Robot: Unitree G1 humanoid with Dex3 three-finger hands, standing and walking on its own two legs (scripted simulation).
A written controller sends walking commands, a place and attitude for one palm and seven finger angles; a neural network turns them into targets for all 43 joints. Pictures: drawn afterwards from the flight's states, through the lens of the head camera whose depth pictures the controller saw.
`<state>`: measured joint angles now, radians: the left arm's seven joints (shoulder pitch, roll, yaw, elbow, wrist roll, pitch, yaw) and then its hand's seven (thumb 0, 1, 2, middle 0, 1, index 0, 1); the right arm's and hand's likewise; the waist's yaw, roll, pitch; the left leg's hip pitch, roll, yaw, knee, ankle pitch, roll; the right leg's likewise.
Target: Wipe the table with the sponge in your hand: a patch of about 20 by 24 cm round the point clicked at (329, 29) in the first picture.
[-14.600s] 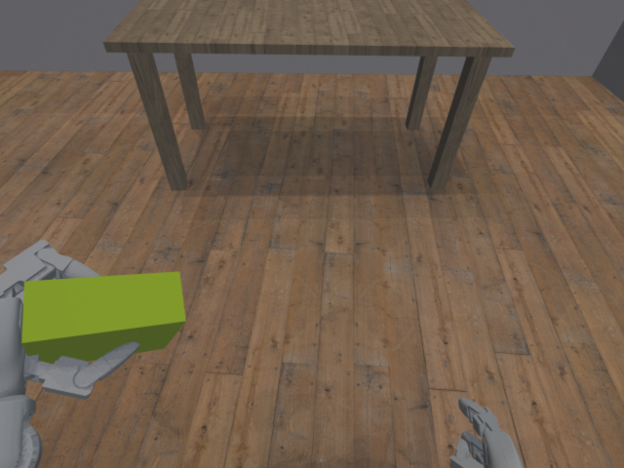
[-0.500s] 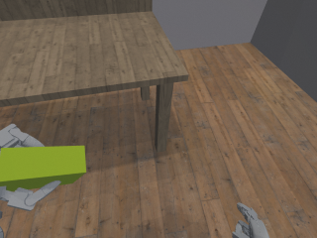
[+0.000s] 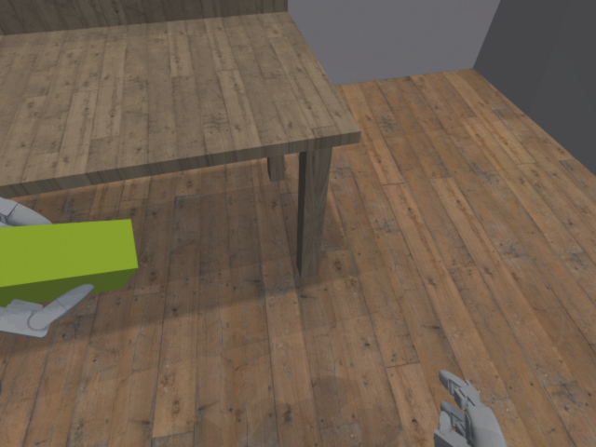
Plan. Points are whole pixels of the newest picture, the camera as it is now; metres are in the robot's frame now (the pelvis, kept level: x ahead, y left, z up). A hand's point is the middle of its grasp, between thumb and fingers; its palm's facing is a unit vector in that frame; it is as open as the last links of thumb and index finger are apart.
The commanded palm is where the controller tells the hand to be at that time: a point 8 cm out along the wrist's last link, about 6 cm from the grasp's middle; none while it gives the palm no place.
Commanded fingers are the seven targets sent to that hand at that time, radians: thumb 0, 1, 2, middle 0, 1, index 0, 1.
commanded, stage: look again from close up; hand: left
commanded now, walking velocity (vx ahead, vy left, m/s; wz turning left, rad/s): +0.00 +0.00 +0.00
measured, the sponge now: (82, 262) +0.26 +0.25 +0.16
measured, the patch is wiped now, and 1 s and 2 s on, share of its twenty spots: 0.00 0.00 0.00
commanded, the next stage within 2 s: shuffle to correct the standing spot in 0.10 s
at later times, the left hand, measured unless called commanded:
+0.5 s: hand (65, 263) +0.26 +0.27 +0.16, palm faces +0.37 -0.87 -0.33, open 9.4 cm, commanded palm +0.20 +0.30 +0.18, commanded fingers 0.00 0.10 1.30 -1.20 -1.60 -1.20 -1.60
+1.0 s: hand (79, 194) +0.35 +0.29 +0.16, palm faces +0.29 -0.85 -0.43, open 9.4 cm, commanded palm +0.29 +0.33 +0.18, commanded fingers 0.00 0.10 1.30 -1.20 -1.60 -1.20 -1.60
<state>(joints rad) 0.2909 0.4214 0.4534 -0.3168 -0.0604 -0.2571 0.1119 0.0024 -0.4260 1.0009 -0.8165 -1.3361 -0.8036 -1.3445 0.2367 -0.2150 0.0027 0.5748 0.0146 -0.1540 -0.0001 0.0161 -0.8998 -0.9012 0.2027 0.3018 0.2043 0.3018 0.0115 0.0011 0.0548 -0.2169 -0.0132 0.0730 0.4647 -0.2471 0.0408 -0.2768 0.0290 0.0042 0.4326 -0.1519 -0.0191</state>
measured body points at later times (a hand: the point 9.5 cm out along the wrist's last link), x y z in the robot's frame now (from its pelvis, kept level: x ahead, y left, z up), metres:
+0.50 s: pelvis +0.04 +0.03 -0.01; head +0.04 +0.04 +0.44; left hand +0.23 +0.31 +0.17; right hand +0.23 -0.19 -0.06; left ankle +0.00 +0.09 -0.74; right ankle +0.05 -0.11 -0.74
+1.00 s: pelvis +0.09 +0.08 -0.02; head +0.11 +0.08 +0.43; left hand +0.33 +0.33 +0.18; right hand +0.22 -0.17 -0.10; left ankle +0.11 +0.19 -0.74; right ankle +0.05 -0.03 -0.67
